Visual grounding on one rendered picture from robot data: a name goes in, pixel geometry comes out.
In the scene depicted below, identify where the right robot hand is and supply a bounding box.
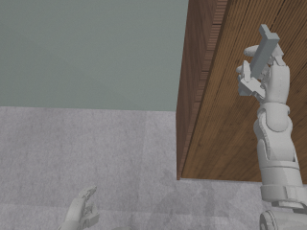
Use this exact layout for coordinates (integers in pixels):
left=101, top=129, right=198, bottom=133
left=236, top=43, right=290, bottom=106

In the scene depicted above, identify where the left robot hand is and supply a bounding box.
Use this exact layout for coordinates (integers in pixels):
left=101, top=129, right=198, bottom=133
left=64, top=185, right=100, bottom=230

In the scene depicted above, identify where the right robot forearm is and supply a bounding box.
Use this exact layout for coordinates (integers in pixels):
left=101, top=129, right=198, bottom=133
left=253, top=102, right=307, bottom=215

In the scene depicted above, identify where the robot right upper arm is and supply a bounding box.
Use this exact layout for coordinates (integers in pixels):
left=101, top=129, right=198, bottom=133
left=259, top=210, right=307, bottom=230

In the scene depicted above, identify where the handle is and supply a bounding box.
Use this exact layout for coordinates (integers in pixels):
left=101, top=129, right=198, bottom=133
left=237, top=24, right=280, bottom=96

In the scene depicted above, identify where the wardrobe door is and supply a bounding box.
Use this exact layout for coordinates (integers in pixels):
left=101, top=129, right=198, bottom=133
left=181, top=0, right=307, bottom=185

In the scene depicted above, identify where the left robot forearm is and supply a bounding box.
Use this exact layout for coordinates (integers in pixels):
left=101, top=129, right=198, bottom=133
left=58, top=220, right=81, bottom=230

